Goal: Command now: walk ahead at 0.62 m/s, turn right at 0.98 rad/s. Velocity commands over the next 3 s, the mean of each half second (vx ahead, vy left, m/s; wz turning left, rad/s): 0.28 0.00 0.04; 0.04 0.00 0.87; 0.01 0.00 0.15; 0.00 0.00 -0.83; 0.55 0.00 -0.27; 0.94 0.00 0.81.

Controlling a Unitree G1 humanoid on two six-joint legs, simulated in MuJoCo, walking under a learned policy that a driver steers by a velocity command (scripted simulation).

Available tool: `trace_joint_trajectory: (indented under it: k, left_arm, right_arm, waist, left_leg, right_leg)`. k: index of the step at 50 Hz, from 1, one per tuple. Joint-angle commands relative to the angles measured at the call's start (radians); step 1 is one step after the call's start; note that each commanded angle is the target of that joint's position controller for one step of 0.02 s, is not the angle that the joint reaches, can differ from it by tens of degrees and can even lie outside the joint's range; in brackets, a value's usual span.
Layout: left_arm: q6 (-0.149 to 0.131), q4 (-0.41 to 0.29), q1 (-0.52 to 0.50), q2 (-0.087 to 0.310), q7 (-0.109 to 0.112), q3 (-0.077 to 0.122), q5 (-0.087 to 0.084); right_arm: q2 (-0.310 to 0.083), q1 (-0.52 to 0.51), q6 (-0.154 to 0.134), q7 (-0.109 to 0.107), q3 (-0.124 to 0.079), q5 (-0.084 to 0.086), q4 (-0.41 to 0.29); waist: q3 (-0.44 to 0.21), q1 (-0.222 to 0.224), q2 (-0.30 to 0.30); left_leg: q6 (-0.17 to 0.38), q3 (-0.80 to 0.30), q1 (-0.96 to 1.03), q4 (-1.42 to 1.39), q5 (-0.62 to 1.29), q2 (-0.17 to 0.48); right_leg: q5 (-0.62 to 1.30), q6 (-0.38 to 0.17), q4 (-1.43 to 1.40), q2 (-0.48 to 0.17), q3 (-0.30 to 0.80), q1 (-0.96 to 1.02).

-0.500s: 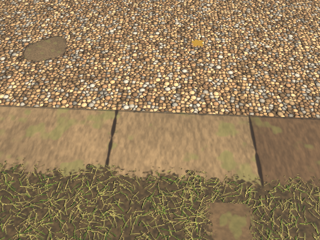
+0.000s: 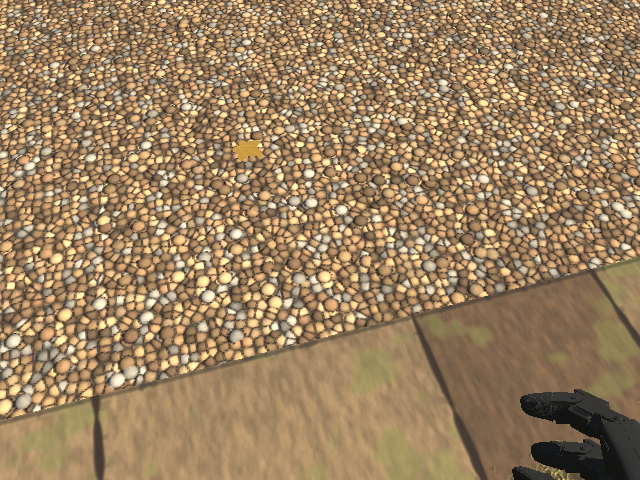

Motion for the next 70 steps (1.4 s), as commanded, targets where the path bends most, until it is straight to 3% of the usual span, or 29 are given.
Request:
trace_joint_trajectory:
  k: [1, 2, 3, 4, 5, 6, 7, 8, 10, 12, 15, 23, 24, 25, 26, 28, 30, 38, 45, 46, 47, 48, 49, 51, 58, 63, 66, 68, 70]
  left_arm:
    - [-0.003, -0.059, -0.028, 0.179, 0.013, 0.051, -0.007]
    - [0.0, -0.076, -0.03, 0.091, 0.037, 0.031, -0.082]
    - [0.002, -0.077, -0.081, 0.138, 0.044, 0.032, -0.061]
    - [0.004, -0.099, -0.127, 0.104, 0.045, 0.021, -0.026]
    - [0.006, -0.129, -0.086, -0.038, 0.046, -0.023, 0.033]
    - [-0.004, -0.117, 0.154, 0.003, 0.035, -0.022, -0.004]
    - [0.014, -0.051, 0.217, 0.068, 0.028, -0.019, -0.036]
    - [0.031, -0.067, 0.061, 0.097, 0.026, -0.014, -0.039]
    - [0.039, -0.15, -0.164, 0.104, 0.036, -0.01, 0.009]
    - [0.026, -0.185, -0.201, 0.055, 0.037, -0.024, 0.027]
    - [0.014, -0.191, -0.229, 0.0, 0.051, -0.049, 0.017]
    - [0.038, -0.207, -0.316, 0.069, 0.032, -0.016, -0.001]
    - [0.035, -0.203, -0.283, 0.106, 0.036, -0.001, 0.007]
    - [0.042, -0.212, -0.285, 0.177, 0.042, 0.014, 0.042]
    - [0.035, -0.216, -0.322, 0.162, 0.035, 0.015, 0.075]
    - [0.025, -0.247, -0.448, 0.055, 0.044, -0.009, 0.047]
    - [0.024, -0.25, -0.482, 0.036, 0.054, -0.014, 0.023]
    - [0.05, -0.184, -0.347, 0.121, 0.067, 0.03, 0.028]
    - [0.033, -0.149, -0.349, 0.153, 0.032, 0.063, -0.027]
    - [0.032, -0.124, -0.298, 0.115, 0.026, 0.057, -0.025]
    - [0.032, -0.142, -0.279, 0.07, 0.02, 0.046, 0.009]
    - [0.027, -0.224, -0.358, 0.039, 0.028, 0.03, 0.039]
    - [0.024, -0.229, -0.452, 0.1, 0.037, 0.045, 0.029]
    - [0.025, -0.209, -0.431, 0.097, 0.057, 0.049, 0.014]
    - [0.031, -0.141, -0.334, 0.059, 0.043, 0.026, 0.01]
    - [0.041, -0.139, -0.328, 0.035, 0.017, 0.004, -0.002]
    - [0.038, -0.167, -0.332, 0.085, 0.012, 0.017, -0.011]
    - [0.034, -0.197, -0.34, 0.142, 0.014, 0.027, -0.003]
    - [0.033, -0.194, -0.311, 0.186, 0.016, 0.05, -0.022]
  right_arm:
    - [-0.094, 0.013, -0.017, -0.012, -0.024, 0.009, -0.049]
    - [-0.141, -0.053, -0.061, -0.029, -0.068, 0.058, -0.096]
    - [-0.182, 0.074, -0.076, -0.038, -0.088, 0.072, -0.066]
    - [-0.205, 0.293, -0.082, -0.041, -0.098, 0.052, -0.011]
    - [-0.234, 0.416, -0.082, -0.039, -0.088, 0.028, 0.022]
    - [-0.235, 0.45, -0.077, -0.016, -0.091, -0.012, 0.036]
    - [-0.222, 0.379, -0.062, -0.003, -0.104, 0.014, 0.039]
    - [-0.143, 0.296, -0.048, -0.002, -0.09, 0.025, 0.025]
    - [-0.119, 0.15, -0.035, 0.001, -0.064, 0.051, 0.011]
    - [-0.149, 0.159, -0.03, 0.001, -0.082, 0.049, 0.032]
    - [-0.204, 0.174, -0.008, -0.014, -0.111, 0.043, 0.05]
    - [-0.199, 0.175, 0.073, -0.056, -0.137, 0.077, 0.005]
    - [-0.158, 0.214, 0.078, -0.055, -0.127, 0.076, 0.009]
    - [-0.089, 0.259, 0.08, -0.054, -0.111, 0.077, -0.008]
    - [-0.151, 0.284, 0.068, -0.052, -0.128, 0.071, -0.026]
    - [-0.24, 0.334, 0.085, -0.053, -0.16, 0.071, 0.026]
    - [-0.205, 0.367, 0.108, -0.057, -0.159, 0.06, 0.047]
    - [-0.103, 0.173, 0.107, -0.012, -0.109, 0.066, -0.069]
    - [-0.141, 0.214, 0.14, 0.008, -0.138, 0.071, -0.065]
    - [-0.176, 0.279, 0.14, -0.004, -0.157, 0.067, -0.039]
    - [-0.311, 0.35, 0.133, -0.023, -0.197, 0.068, -0.037]
    - [-0.393, 0.295, 0.109, -0.022, -0.201, 0.029, -0.077]
    - [-0.319, 0.298, 0.083, -0.008, -0.189, 0.019, -0.081]
    - [-0.261, 0.213, 0.068, -0.021, -0.168, 0.052, -0.069]
    - [-0.195, 0.13, 0.086, -0.056, -0.132, 0.05, -0.082]
    - [-0.099, 0.126, 0.07, -0.029, -0.079, 0.012, -0.023]
    - [-0.164, 0.111, 0.065, -0.025, -0.095, 0.024, 0.0]
    - [-0.185, 0.166, 0.062, -0.039, -0.109, 0.031, 0.015]
    - [-0.151, 0.158, 0.057, -0.053, -0.109, 0.008, -0.008]
  waist:
    - [-0.058, -0.044, -0.04]
    - [-0.099, -0.06, 0.019]
    - [-0.178, -0.158, -0.004]
    - [-0.314, -0.243, -0.077]
    - [-0.419, -0.216, 0.126]
    - [-0.598, -0.126, 0.388]
    - [-0.594, -0.128, 0.296]
    - [-0.432, -0.155, 0.156]
    - [-0.173, -0.101, -0.012]
    - [-0.116, -0.075, 0.022]
    - [-0.198, -0.069, 0.086]
    - [-0.144, -0.05, 0.147]
    - [-0.153, -0.052, 0.091]
    - [-0.185, -0.085, -0.148]
    - [-0.163, -0.12, -0.261]
    - [-0.097, -0.164, -0.155]
    - [-0.085, -0.167, -0.118]
    - [-0.132, -0.069, -0.126]
    - [-0.159, -0.126, -0.146]
    - [-0.167, -0.145, -0.074]
    - [-0.153, -0.148, 0.211]
    - [-0.203, -0.129, 0.379]
    - [-0.239, -0.204, 0.217]
    - [-0.169, -0.129, 0.11]
    - [-0.223, -0.102, 0.122]
    - [-0.181, -0.125, 0.154]
    - [-0.094, -0.11, 0.151]
    - [-0.082, -0.13, 0.068]
    - [-0.105, -0.15, -0.151]
  left_leg:
    - [0.025, 0.081, 0.412, -0.154, 0.09, -0.155]
    - [0.018, -0.001, 0.508, -0.265, 0.084, -0.178]
    - [0.025, 0.05, 0.602, -0.306, 0.212, -0.157]
    - [0.077, 0.012, 0.818, -0.217, 0.321, -0.049]
    - [0.136, -0.194, 1.061, -0.068, 0.877, 0.179]
    - [0.335, -0.643, 1.222, -0.127, 0.912, 0.38]
    - [0.397, -0.733, 1.174, -0.201, 0.429, 0.377]
    - [0.356, -0.581, 1.016, -0.278, 0.22, 0.262]
    - [0.297, -0.416, 0.661, -0.336, 0.263, 0.132]
    - [0.269, -0.3, 0.541, -0.349, 0.442, 0.049]
    - [0.296, -0.256, 0.486, -0.341, 0.609, 0.034]
    - [0.177, -0.4, 0.282, -0.351, -0.275, -0.045]
    - [0.129, -0.356, 0.214, -0.246, -0.434, -0.097]
    - [0.081, -0.168, 0.064, 0.015, -0.622, -0.221]
    - [0.045, -0.087, 0.022, 0.246, -0.592, -0.195]
    - [-0.006, -0.037, 0.044, 0.433, -0.455, -0.118]
    - [-0.047, 0.0, 0.033, 0.588, -0.375, -0.095]
    - [-0.073, 0.087, 0.091, 0.292, -0.316, -0.003]
    - [0.057, 0.182, 0.411, -0.139, -0.241, -0.068]
    - [0.099, 0.145, 0.554, -0.233, -0.133, -0.091]
    - [0.195, -0.164, 0.765, -0.293, 0.3, 0.109]
    - [0.4, -0.494, 0.793, -0.3, 0.379, 0.286]
    - [0.407, -0.44, 0.775, -0.335, 0.286, 0.259]
    - [0.297, -0.309, 0.697, -0.327, 0.164, 0.152]
    - [0.248, -0.206, 0.591, -0.276, 0.186, 0.071]
    - [0.26, -0.18, 0.457, -0.299, 0.059, 0.089]
    - [0.246, -0.174, 0.447, -0.275, -0.03, 0.082]
    - [0.183, -0.143, 0.486, -0.2, -0.123, 0.029]
    - [0.076, 0.055, 0.439, -0.031, -0.25, -0.144]
  right_leg:
    - [0.835, 0.013, 0.076, -0.138, 0.172, -0.211]
    - [0.677, 0.051, 0.156, -0.14, 0.278, -0.209]
    - [0.716, 0.074, 0.273, -0.145, 0.226, -0.144]
    - [0.629, 0.118, 0.52, -0.129, 0.153, -0.173]
    - [-0.272, 0.166, 0.844, -0.027, 0.035, -0.371]
    - [-0.381, 0.205, 1.131, 0.025, 0.092, -0.532]
    - [-0.269, 0.224, 1.232, -0.063, 0.104, -0.6]
    - [-0.198, 0.23, 1.177, -0.112, 0.011, -0.627]
    - [-0.105, 0.227, 1.018, -0.177, -0.079, -0.604]
    - [-0.11, 0.22, 0.782, -0.196, -0.104, -0.536]
    - [-0.09, 0.235, 0.508, -0.159, -0.131, -0.402]
    - [0.189, 0.178, 0.091, -0.143, -0.093, -0.147]
    - [0.178, 0.13, -0.005, -0.253, -0.033, -0.048]
    - [0.106, 0.008, -0.084, -0.503, 0.231, 0.028]
    - [0.115, -0.083, -0.152, -0.622, 0.387, -0.093]
    - [0.116, -0.047, -0.14, -0.507, 0.183, -0.184]
    - [0.242, -0.024, -0.116, -0.445, 0.035, -0.196]
    - [0.409, -0.075, -0.086, -0.494, -0.17, -0.068]
    - [0.413, 0.051, 0.086, -0.534, -0.313, -0.111]
    - [0.331, 0.116, 0.211, -0.485, -0.366, -0.205]
    - [-0.052, 0.216, 0.529, -0.368, -0.45, -0.506]
    - [-0.324, 0.269, 0.758, -0.235, -0.3, -0.78]
    - [-0.285, 0.248, 0.859, -0.234, -0.165, -0.794]
    - [-0.105, 0.213, 0.813, -0.251, -0.118, -0.789]
    - [0.095, 0.251, 0.55, -0.207, -0.144, -0.58]
    - [0.079, 0.224, 0.374, -0.258, -0.17, -0.34]
    - [0.116, 0.179, 0.214, -0.22, -0.218, -0.301]
    - [0.424, 0.136, 0.143, -0.259, -0.13, -0.296]
    - [0.528, 0.013, 0.085, -0.353, 0.08, -0.297]
Next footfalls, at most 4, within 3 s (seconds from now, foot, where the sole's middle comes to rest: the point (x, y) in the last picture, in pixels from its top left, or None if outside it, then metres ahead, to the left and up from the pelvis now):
0.08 left None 0.31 0.15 -0.77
0.48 right None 0.32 -0.06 -0.77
0.92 left None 0.20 0.19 -0.77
1.34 right None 0.36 0.02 -0.77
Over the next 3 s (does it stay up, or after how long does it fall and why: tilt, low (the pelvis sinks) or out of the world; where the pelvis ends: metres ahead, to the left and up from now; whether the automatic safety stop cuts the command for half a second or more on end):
stays up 0.82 0.03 0.00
